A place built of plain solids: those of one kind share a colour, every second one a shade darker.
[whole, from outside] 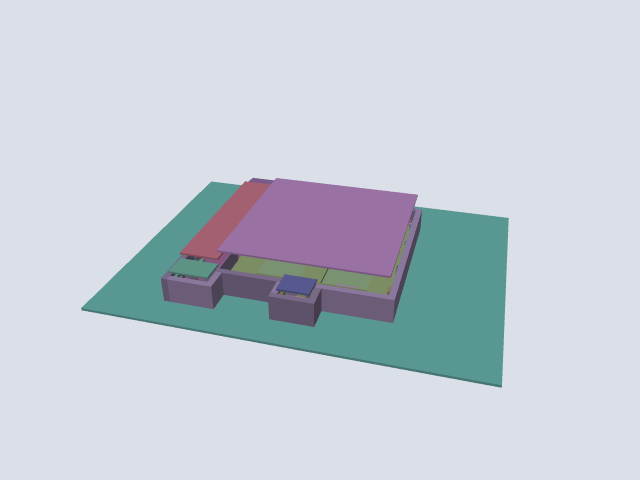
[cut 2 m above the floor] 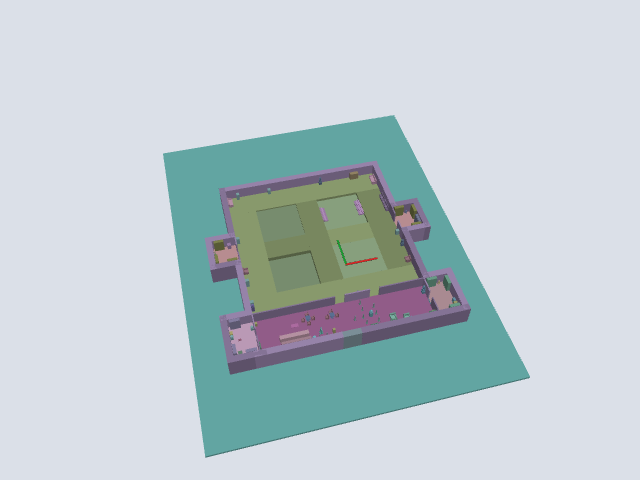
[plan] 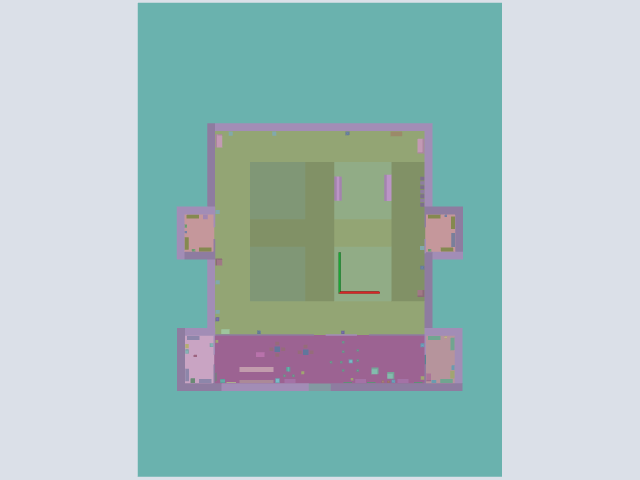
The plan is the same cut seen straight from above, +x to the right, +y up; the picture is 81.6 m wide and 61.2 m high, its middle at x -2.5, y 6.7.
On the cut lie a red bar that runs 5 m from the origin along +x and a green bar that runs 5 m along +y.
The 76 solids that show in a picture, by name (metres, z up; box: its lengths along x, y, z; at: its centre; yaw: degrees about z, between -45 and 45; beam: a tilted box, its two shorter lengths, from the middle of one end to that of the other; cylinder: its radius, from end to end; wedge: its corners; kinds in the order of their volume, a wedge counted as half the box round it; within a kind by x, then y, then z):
{
 "ground_under_all_1": {"box": [46.46, 60.43, 0.4], "at": [-2.52, 6.72, -1.52]},
 "wall_1": {"box": [1.0, 6.75, 4.07], "at": [-20.27, 7.58, 0.67]},
 "wall_2": {"box": [1.0, 8.05, 4.07], "at": [-20.22, -8.54, 0.67]},
 "wall_3": {"box": [4.9, 1.0, 4.07], "at": [-18.32, 4.71, 0.67]},
 "wall_4": {"box": [4.9, 1.0, 4.07], "at": [-18.32, 10.46, 0.67]},
 "wall_5": {"box": [4.85, 1.0, 4.07], "at": [-18.3, -5.01, 0.67]},
 "wall_6": {"box": [5.65, 1.0, 4.07], "at": [-17.89, -12.07, 0.67]},
 "wall_7": {"box": [1.0, 10.65, 4.07], "at": [-16.37, -0.19, 0.67]},
 "wall_8": {"box": [1.0, 11.56, 4.07], "at": [-16.37, 15.81, 0.67]},
 "wall_9": {"box": [12.95, 1.0, 4.07], "at": [-10.4, -12.07, 0.67]},
 "wall_10": {"box": [12.8, 0.2, 4.07], "at": [-9.67, -5.42, 0.67]},
 "wall_11": {"box": [28.7, 1.0, 4.07], "at": [-2.52, 21.09, 0.67]},
 "wall_12": {"box": [4.0, 0.2, 4.07], "at": [0.23, -5.42, 0.67]},
 "wall_13": {"box": [12.95, 1.0, 4.07], "at": [5.36, -12.07, 0.67]},
 "wall_14": {"box": [7.3, 0.2, 4.07], "at": [7.38, -5.42, 0.67]},
 "wall_15": {"box": [0.2, 2.63, 4.07], "at": [10.93, -10.45, 0.67]},
 "wall_16": {"box": [0.2, 2.63, 4.07], "at": [10.93, -6.63, 0.67]},
 "wall_17": {"box": [0.2, 1.83, 4.07], "at": [10.93, 9.25, 0.67]},
 "wall_18": {"box": [1.0, 10.65, 4.07], "at": [11.33, -0.19, 0.67]},
 "wall_19": {"box": [1.0, 11.56, 4.07], "at": [11.33, 15.81, 0.67]},
 "wall_20": {"box": [5.65, 1.0, 4.07], "at": [12.86, -12.07, 0.67]},
 "wall_21": {"box": [4.85, 1.0, 4.07], "at": [13.26, -5.01, 0.67]},
 "wall_22": {"box": [4.9, 1.0, 4.07], "at": [13.28, 4.71, 0.67]},
 "wall_23": {"box": [4.9, 1.0, 4.07], "at": [13.28, 10.46, 0.67]},
 "wall_24": {"box": [1.0, 8.05, 4.07], "at": [15.18, -8.54, 0.67]},
 "wall_25": {"box": [1.0, 6.75, 4.07], "at": [15.23, 7.58, 0.67]},
 "floor_gang_1": {"box": [4.55, 17.75, 1.37], "at": [-13.7, 7.76, -0.69]},
 "floor_gang_2": {"box": [7.05, 3.5, 1.37], "at": [-7.89, 7.58, -0.69]},
 "floor_gang_3": {"box": [26.9, 4.3, 1.37], "at": [-2.52, -3.27, -0.69]},
 "floor_gang_4": {"box": [3.7, 17.75, 1.37], "at": [-2.52, 7.76, -0.69]},
 "floor_gang_5": {"box": [26.9, 4.05, 1.37], "at": [-2.52, 18.66, -0.69]},
 "floor_gang_6": {"box": [7.3, 3.5, 1.37], "at": [2.98, 7.58, -0.69]},
 "floor_gang_7": {"box": [4.3, 17.75, 1.37], "at": [8.78, 7.76, -0.69]},
 "floor_foyer_1": {"box": [26.9, 6.25, 1.37], "at": [-2.52, -8.54, -0.69]},
 "ceil_hall_1": {"box": [26.9, 26.1, 0.3], "at": [-2.52, 7.63, 5.8]},
 "step_tier_1": {"box": [7.05, 6.95, 0.64], "at": [-7.89, 2.36, -1.05]},
 "step_tier_2": {"box": [7.05, 7.3, 1.12], "at": [-7.89, 12.98, -0.81]},
 "step_tier_3": {"box": [7.3, 6.95, 1.37], "at": [2.98, 2.36, -0.69]},
 "step_tier_4": {"box": [7.3, 7.3, 0.87], "at": [2.98, 12.98, -0.94]},
 "floor_side_1": {"box": [3.9, 4.95, 1.37], "at": [-17.92, 7.58, -0.69]},
 "floor_side_2": {"box": [3.9, 4.95, 1.37], "at": [12.88, 7.58, -0.69]},
 "ceil_foyer_1": {"box": [26.9, 6.25, 0.3], "at": [-2.52, -8.54, 4.35]},
 "floor_cloaks_1": {"box": [3.85, 6.25, 1.37], "at": [12.86, -8.54, -0.69]},
 "floor_store_1": {"box": [3.85, 6.25, 1.37], "at": [-17.89, -8.54, -0.69]},
 "door_leaf_1": {"box": [2.8, 0.97, 4.64], "at": [-2.52, -12.08, 0.95]},
 "ceil_cloaks_1": {"box": [3.85, 6.25, 0.3], "at": [12.86, -8.54, 3.4]},
 "ceil_store_1": {"box": [3.85, 6.25, 0.3], "at": [-17.89, -8.54, 3.4]},
 "bar_foyer_1": {"box": [4.35, 0.4, 2.1], "at": [-10.6, -11.34, 1.05]},
 "bar_foyer_2": {"box": [4.35, 0.65, 1.1], "at": [-10.6, -9.81, 0.55]},
 "tread_1": {"box": [0.31, 3.1, 1.25], "at": [-0.52, 13.25, -0.75]},
 "tread_2": {"box": [0.31, 3.1, 1.12], "at": [-0.2, 13.25, -0.81]},
 "tread_3": {"box": [0.31, 3.1, 0.99], "at": [0.1, 13.25, -0.87]},
 "tread_4": {"box": [0.31, 3.35, 0.99], "at": [5.86, 13.34, -0.87]},
 "tread_5": {"box": [0.31, 3.35, 1.12], "at": [6.17, 13.34, -0.81]},
 "tread_6": {"box": [0.31, 3.35, 1.25], "at": [6.47, 13.34, -0.75]},
 "shelves_side_1": {"box": [0.5, 1.6, 2.0], "at": [-19.49, 6.26, 1.0]},
 "shelves_side_2": {"box": [1.6, 0.5, 2.0], "at": [-18.72, 9.68, 1.0]},
 "shelves_side_3": {"box": [1.6, 0.5, 2.0], "at": [12.08, 9.68, 1.0]},
 "shelves_side_4": {"box": [0.5, 1.6, 2.0], "at": [14.45, 8.91, 1.0]},
 "ceil_side_1": {"box": [3.9, 4.95, 0.3], "at": [12.88, 7.58, 3.4]},
 "shelves_cloaks_1": {"box": [1.6, 0.5, 2.0], "at": [12.08, -5.79, 1.0]},
 "shelves_cloaks_2": {"box": [1.6, 0.5, 2.0], "at": [13.63, -11.29, 1.0]},
 "shelves_cloaks_3": {"box": [0.5, 1.6, 2.0], "at": [14.4, -6.57, 1.0]},
 "shelves_store_1": {"box": [0.5, 1.6, 2.0], "at": [-19.44, -10.52, 1.0]},
 "shelves_store_2": {"box": [1.6, 0.5, 2.0], "at": [-18.67, -5.79, 1.0]},
 "shelves_store_3": {"box": [1.6, 0.5, 2.0], "at": [-17.12, -11.29, 1.0]},
 "lockers_side_1": {"box": [0.48, 1.8, 1.8], "at": [14.46, 6.71, 0.9]},
 "upright_1": {"box": [1.5, 0.62, 1.25], "at": [7.23, 20.24, 0.62]},
 "sofa_1": {"box": [0.86, 1.71, 0.33], "at": [-15.4, 19.34, 0.27]},
 "sofa_2": {"box": [0.86, 1.89, 0.33], "at": [10.37, 18.67, 0.27]},
 "bench_foyer_1": {"box": [1.4, 0.5, 0.46], "at": [-6.32, -11.29, 0.22]},
 "bench_foyer_2": {"box": [1.4, 0.5, 0.46], "at": [2.68, -11.29, 0.22]},
 "bench_foyer_3": {"box": [1.4, 0.5, 0.46], "at": [8.08, -11.29, 0.22]},
 "case_cloaks_1": {"box": [0.55, 1.0, 0.81], "at": [14.38, -10.46, 0.49]},
 "low_table_foyer_1": {"box": [1.09, 0.6, 0.04], "at": [-10.13, -7.92, 0.41]},
 "low_table_1": {"box": [1.06, 0.6, 0.04], "at": [-14.56, -4.98, 0.41]}
}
